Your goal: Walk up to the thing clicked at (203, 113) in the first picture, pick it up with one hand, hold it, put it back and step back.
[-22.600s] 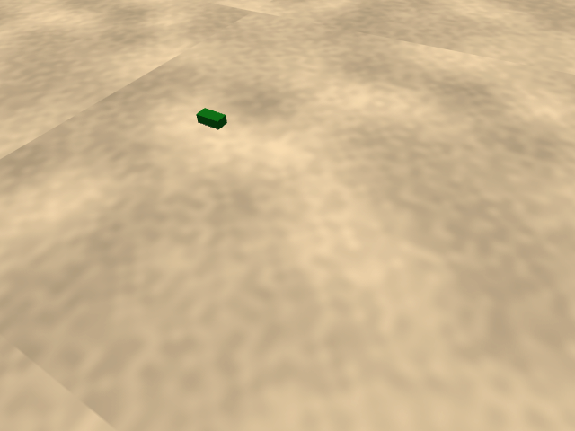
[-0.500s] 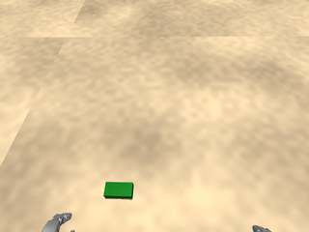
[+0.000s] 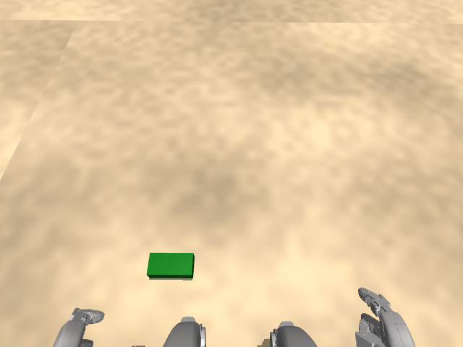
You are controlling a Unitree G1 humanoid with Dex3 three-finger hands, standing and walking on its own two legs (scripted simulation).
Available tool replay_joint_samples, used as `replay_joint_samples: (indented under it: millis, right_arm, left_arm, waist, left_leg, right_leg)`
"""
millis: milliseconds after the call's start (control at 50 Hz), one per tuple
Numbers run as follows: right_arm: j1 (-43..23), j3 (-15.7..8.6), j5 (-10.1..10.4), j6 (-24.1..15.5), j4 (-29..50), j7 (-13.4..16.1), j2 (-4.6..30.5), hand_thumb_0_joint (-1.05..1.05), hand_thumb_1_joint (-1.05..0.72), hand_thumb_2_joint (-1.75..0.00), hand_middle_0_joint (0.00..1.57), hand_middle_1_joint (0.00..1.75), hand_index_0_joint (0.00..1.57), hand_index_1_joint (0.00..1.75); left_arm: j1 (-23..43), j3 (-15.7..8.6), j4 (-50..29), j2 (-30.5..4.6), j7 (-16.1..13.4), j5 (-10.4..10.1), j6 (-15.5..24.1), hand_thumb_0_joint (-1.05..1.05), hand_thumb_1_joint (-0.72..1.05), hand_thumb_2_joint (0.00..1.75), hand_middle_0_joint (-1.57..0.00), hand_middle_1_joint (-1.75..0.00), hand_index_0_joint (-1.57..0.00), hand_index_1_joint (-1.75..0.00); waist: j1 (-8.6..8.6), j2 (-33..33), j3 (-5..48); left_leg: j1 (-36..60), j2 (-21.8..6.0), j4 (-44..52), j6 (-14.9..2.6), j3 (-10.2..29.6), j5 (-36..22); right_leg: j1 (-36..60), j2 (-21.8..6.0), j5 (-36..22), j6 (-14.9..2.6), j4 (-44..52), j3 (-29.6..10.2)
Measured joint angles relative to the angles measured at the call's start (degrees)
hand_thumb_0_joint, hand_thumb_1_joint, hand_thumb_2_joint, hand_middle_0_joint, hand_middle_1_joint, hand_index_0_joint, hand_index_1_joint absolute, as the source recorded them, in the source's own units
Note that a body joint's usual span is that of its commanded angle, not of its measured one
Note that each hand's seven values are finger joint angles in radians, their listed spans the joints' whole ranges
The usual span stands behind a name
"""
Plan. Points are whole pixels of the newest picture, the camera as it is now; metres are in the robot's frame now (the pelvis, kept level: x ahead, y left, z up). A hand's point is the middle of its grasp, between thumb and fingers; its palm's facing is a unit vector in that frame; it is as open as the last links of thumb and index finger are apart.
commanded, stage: rise first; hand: left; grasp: from above
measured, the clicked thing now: (171, 265) +0.42 +0.24 -0.67
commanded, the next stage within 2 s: none
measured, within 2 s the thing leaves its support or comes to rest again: neither
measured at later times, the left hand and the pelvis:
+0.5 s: hand (118, 325) +0.19 +0.28 -0.30, palm faces -0.42 -0.59 -0.69, open 14.2 cm; pelvis -0.05 +0.00 -0.15, yaw -1 degrees
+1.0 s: hand (136, 295) +0.28 +0.29 -0.46, palm faces -0.50 -0.19 -0.85, open 14.2 cm; pelvis -0.09 +0.00 -0.31, yaw -5 degrees
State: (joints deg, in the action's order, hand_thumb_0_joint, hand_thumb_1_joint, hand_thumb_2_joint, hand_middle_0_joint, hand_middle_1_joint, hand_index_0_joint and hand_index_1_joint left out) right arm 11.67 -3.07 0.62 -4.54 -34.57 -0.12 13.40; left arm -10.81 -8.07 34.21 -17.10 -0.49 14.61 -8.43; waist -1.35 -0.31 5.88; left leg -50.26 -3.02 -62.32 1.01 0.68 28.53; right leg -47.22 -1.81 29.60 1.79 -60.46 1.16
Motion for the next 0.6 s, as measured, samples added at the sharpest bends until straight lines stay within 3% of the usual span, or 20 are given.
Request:
replay_joint_samples:
  millis: [160,220,400,600]
  right_arm:
    - [-1.75,0.72,-0.29,-1.89,2.91,-0.26,-0.47,0.01,-0.91,-0.91,0.20,0.30,0.20,0.30]
    - [-2.39,1.06,-0.35,-2.88,3.64,-0.39,-0.29,0.01,-0.92,-0.91,0.20,0.30,0.20,0.30]
    - [-5.98,0.58,-0.54,-5.57,2.19,-1.66,1.47,0.01,-0.91,-0.90,0.20,0.30,0.20,0.30]
    - [-8.62,-0.74,-1.09,-4.26,-2.63,-2.96,2.63,0.01,-0.92,-0.91,0.20,0.30,0.20,0.30]
  left_arm:
    - [-3.79,1.05,-7.74,-0.46,-0.39,2.38,-1.90,0.00,-0.56,1.00,-0.08,-1.05,-0.08,-1.06]
    - [-2.96,1.33,-7.74,-1.24,-0.53,4.20,-1.14,0.00,-0.56,0.99,-0.09,-1.06,-0.09,-1.06]
    - [7.86,1.58,-0.53,-5.41,-2.09,14.41,6.50,0.00,-0.57,1.00,-0.10,-1.04,-0.09,-1.05]
    - [23.47,0.85,8.15,-10.01,-4.75,25.83,14.33,0.00,-0.57,1.02,-0.10,-1.04,-0.09,-1.05]
  waist:
    - [-0.04,-0.23,1.50]
    - [-0.06,-0.26,2.29]
    - [-0.07,0.24,4.77]
    - [0.38,-0.38,4.35]
  left_leg:
    - [-8.24,-0.02,-7.41,-0.07,0.95,2.37]
    - [-12.47,0.12,-10.96,-0.08,1.25,3.32]
    - [-31.61,0.52,-27.27,0.12,1.78,7.31]
    - [-52.25,0.12,-44.48,0.54,3.15,9.45]
  right_leg:
    - [-7.71,0.03,2.42,0.06,-7.01,0.49]
    - [-11.85,-0.11,3.56,0.06,-10.67,0.57]
    - [-31.12,-0.43,8.36,0.13,-27.93,-0.10]
    - [-51.79,0.48,10.84,-0.20,-45.49,-0.29]
